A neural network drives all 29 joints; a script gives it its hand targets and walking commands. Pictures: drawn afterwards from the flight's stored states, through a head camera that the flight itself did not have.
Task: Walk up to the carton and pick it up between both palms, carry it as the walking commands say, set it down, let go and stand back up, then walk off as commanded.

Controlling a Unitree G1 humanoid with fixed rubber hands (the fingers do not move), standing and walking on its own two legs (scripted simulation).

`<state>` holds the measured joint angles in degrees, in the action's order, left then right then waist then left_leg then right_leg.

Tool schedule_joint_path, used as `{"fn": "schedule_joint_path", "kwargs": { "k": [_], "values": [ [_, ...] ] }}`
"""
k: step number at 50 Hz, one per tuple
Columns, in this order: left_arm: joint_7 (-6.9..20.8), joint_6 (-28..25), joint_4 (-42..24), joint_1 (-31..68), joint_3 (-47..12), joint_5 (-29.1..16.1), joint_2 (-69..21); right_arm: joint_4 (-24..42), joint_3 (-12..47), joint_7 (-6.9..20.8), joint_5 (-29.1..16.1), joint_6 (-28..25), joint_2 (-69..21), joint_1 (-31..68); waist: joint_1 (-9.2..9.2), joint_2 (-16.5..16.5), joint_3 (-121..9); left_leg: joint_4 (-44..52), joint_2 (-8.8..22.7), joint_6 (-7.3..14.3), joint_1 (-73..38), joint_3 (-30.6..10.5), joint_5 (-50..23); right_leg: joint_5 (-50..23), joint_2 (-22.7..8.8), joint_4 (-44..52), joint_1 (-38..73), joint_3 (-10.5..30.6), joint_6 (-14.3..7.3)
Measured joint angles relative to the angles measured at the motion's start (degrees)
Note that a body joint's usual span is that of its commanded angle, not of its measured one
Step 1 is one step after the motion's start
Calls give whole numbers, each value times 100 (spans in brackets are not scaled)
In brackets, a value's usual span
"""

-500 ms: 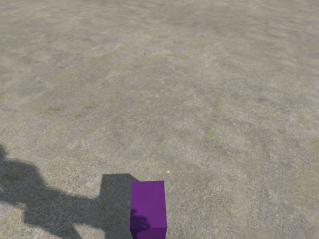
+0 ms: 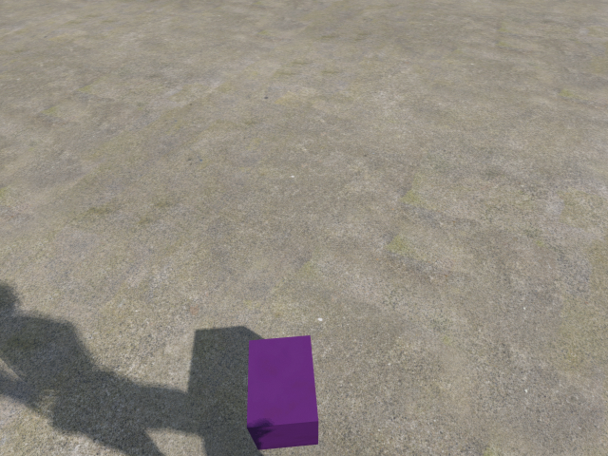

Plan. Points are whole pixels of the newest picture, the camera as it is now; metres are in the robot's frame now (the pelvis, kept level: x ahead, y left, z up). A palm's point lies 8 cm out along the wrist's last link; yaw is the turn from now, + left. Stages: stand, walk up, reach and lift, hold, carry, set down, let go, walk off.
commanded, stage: stand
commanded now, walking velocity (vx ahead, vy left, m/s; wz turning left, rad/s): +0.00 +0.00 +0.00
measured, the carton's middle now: (284, 393) +0.43 +0.09 -0.64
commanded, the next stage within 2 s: walk off in 0.64 s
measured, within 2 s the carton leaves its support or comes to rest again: neither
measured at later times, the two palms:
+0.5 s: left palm out of the picture +0.03 +0.26 -0.10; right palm out of the picture -0.05 -0.23 -0.14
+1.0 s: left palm out of the picture -0.02 +0.26 -0.12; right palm out of the picture -0.07 -0.24 -0.12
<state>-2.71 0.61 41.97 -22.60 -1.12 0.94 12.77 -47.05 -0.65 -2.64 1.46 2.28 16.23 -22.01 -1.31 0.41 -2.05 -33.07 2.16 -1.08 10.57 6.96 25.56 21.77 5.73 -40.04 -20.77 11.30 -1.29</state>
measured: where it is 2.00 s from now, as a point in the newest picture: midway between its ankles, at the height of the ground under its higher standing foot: outside the picture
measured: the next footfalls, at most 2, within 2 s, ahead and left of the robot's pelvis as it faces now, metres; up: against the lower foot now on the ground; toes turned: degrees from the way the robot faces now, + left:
right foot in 1.24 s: -0.07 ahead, -0.11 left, +0.00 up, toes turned -6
left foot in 1.70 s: -0.26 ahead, +0.13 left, +0.00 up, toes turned +0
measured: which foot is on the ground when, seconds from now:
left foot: down 0.00-1.00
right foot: down 0.00-1.00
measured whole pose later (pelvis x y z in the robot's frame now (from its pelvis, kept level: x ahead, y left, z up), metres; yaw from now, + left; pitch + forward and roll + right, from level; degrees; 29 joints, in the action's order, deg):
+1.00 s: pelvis -0.05 +0.02 +0.01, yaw -1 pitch +0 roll +1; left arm -3.4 1.4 49.6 -19.7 -0.2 0.7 12.4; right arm -55.1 -1.1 -2.9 0.5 2.8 13.6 -21.0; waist -1.1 -1.6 1.2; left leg -32.9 1.3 0.8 10.8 8.5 21.6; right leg 15.3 3.3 -36.6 -20.2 8.8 0.9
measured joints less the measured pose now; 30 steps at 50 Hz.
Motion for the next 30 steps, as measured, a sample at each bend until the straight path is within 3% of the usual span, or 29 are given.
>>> {"fn": "schedule_joint_path", "kwargs": {
  "k": [4, 11, 24, 30],
  "values": [
    [-12, -22, 13, 16, -16, -41, -63, -214, -79, 22, -35, 5, 126, -172, -22, 23, -28, 113, -1, 13, -106, -13, -36, -58, -14, 171, 139, -6, 19],
    [-53, -8, 107, 193, 47, -51, 33, -261, 29, 41, -85, -75, -118, -52, -53, -280, -24, 146, -26, 66, -218, 25, -79, -150, -37, 268, 269, 42, 83],
    [40, 166, 283, 284, 64, -69, -17, -520, 137, 57, -1, -6, -320, -128, -58, 122, 210, 216, -114, 157, -250, 82, -247, -313, -249, 341, 284, -238, 129],
    [18, 64, 466, 213, 49, -55, -51, -641, 24, 109, 2, -49, -111, -94, 22, -69, 149, 398, -89, 93, -288, 160, -397, -426, -202, 406, 238, -167, 80]
  ]
}}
